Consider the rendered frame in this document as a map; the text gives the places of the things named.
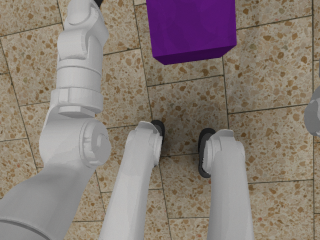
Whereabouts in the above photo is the robot thigh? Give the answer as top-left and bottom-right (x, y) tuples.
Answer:
(98, 127), (163, 240)
(204, 136), (255, 240)

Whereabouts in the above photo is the robot left upper arm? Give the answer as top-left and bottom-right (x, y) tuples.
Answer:
(0, 118), (112, 240)

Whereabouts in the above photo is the carton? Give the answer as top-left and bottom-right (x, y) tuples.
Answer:
(146, 0), (237, 65)

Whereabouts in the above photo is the robot right upper arm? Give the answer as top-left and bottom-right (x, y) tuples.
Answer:
(304, 86), (320, 138)

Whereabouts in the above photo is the robot left thigh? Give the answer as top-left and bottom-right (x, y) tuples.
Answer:
(98, 127), (163, 240)

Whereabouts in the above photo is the robot left forearm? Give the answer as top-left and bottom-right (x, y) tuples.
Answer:
(39, 0), (109, 155)

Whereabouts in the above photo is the robot right thigh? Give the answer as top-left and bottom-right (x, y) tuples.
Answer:
(204, 136), (255, 240)

